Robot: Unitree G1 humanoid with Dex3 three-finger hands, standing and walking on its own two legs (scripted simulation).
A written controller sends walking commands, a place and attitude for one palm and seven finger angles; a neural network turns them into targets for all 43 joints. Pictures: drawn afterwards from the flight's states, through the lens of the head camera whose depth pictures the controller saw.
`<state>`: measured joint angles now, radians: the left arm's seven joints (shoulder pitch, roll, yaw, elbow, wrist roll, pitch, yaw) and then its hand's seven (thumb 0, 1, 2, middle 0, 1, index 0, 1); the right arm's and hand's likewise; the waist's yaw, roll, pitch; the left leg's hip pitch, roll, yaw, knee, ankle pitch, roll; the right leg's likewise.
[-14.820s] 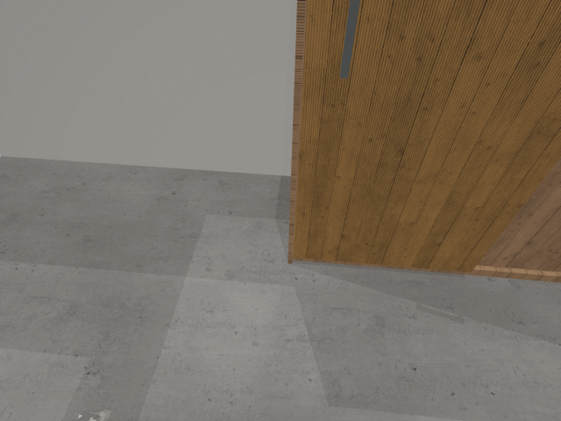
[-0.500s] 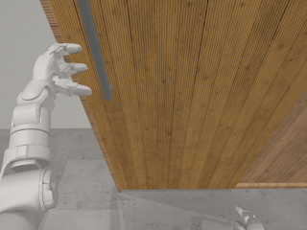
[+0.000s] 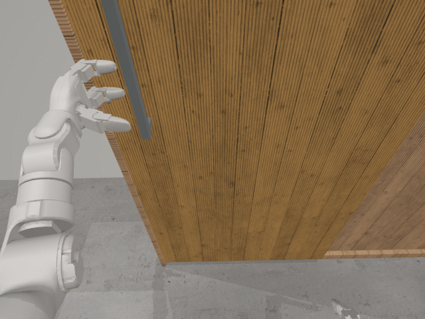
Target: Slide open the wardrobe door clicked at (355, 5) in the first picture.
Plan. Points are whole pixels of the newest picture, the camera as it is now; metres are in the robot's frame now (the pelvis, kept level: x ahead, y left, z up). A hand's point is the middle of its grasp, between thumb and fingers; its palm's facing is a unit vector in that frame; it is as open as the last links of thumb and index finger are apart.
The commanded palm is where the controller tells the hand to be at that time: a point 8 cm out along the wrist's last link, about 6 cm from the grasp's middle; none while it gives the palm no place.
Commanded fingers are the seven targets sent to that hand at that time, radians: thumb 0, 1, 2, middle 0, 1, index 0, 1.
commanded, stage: feel for the door with the fingertips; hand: left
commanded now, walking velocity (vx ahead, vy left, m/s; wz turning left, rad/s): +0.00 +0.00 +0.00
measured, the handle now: (129, 60) +0.49 +0.17 +0.27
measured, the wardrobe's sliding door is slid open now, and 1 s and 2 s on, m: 0.00 0.00 0.00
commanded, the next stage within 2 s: slide the fingers in behind the handle in 0.56 s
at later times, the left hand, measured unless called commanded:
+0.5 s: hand (120, 95) +0.44 +0.19 +0.23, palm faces +0.09 -1.00 -0.01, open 14.0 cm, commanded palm +0.41 +0.24 +0.22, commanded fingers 0.00 -0.50 0.30 -0.30 -1.20 -0.30 -1.20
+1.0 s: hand (124, 95) +0.44 +0.18 +0.22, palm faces +0.05 -1.00 +0.00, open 13.9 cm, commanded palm +0.40 +0.23 +0.22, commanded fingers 0.00 -0.50 0.30 -0.30 -1.20 -0.30 -1.20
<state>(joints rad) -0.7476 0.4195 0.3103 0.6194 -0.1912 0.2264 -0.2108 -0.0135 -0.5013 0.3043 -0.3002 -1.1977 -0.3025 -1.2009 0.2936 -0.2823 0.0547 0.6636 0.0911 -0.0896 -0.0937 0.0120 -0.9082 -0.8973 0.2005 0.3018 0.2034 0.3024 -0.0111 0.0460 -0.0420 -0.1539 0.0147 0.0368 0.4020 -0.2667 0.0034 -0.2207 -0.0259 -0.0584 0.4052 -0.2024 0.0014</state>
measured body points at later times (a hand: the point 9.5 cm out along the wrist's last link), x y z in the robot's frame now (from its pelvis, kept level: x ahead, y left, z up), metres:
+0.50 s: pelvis +0.00 +0.00 +0.00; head +0.00 -0.02 +0.45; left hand +0.43 +0.24 +0.23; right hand +0.14 -0.25 -0.10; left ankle -0.04 +0.12 -0.74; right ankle +0.01 -0.12 -0.74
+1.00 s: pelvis +0.00 +0.00 +0.00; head +0.00 -0.01 +0.45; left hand +0.43 +0.23 +0.23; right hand +0.10 -0.25 -0.11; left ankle -0.04 +0.12 -0.74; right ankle +0.01 -0.12 -0.74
